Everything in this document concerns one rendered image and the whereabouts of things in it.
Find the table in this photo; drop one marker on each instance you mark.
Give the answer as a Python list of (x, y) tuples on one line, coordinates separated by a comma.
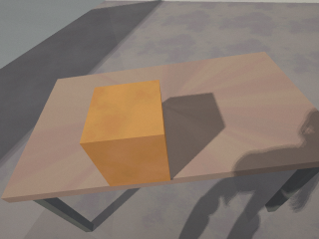
[(223, 117)]

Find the carton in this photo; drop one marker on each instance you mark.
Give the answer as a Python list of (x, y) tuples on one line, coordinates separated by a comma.
[(124, 133)]

